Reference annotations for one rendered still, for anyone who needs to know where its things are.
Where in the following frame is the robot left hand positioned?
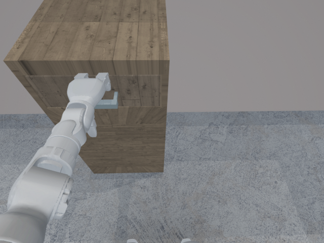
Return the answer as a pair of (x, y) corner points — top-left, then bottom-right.
(67, 72), (111, 137)

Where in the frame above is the handle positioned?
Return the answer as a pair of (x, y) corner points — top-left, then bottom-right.
(94, 92), (118, 109)

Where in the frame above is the left robot upper arm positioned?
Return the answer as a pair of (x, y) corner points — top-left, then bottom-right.
(0, 166), (74, 243)

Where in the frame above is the drawer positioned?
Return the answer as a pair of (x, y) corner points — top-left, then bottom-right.
(25, 74), (160, 107)

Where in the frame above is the robot left forearm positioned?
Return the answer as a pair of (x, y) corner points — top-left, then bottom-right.
(7, 100), (95, 209)

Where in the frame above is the cabinet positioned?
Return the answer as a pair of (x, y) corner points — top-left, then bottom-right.
(3, 0), (170, 174)

